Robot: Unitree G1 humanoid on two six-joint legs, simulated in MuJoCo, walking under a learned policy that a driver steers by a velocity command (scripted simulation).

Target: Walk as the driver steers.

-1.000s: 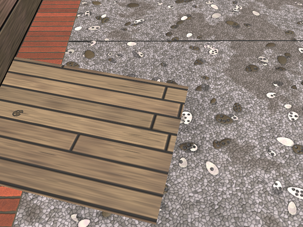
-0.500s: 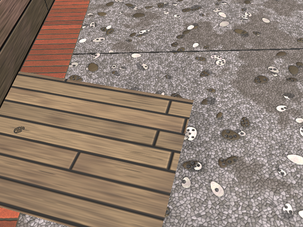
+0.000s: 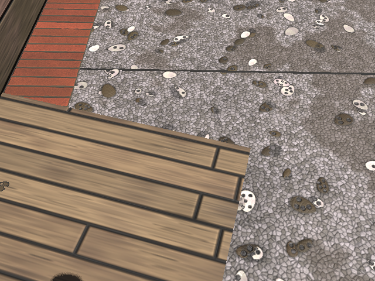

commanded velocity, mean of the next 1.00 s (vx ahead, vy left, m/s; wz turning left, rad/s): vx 0.50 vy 0.00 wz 0.00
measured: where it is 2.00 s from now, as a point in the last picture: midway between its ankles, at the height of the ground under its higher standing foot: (201, 117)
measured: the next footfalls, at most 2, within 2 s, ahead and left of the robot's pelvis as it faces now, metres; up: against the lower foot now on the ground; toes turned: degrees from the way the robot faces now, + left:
right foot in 0.48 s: +0.46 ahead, -0.15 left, +0.00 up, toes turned -3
left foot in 1.04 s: +0.78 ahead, +0.09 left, +0.00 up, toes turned +3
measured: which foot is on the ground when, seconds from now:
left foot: down 0.00-0.50, up 0.52-1.00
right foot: up 0.00-0.46, down 0.48-1.00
